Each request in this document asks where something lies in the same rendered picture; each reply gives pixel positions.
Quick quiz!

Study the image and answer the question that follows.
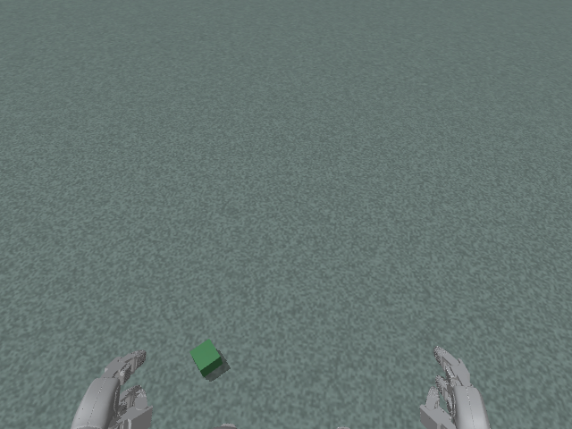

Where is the left robot hand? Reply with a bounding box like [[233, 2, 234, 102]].
[[71, 349, 153, 429]]

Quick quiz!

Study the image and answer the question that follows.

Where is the cube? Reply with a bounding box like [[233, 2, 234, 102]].
[[189, 339, 223, 377]]

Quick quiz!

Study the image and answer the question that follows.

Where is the right robot hand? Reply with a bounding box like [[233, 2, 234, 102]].
[[420, 346, 491, 429]]

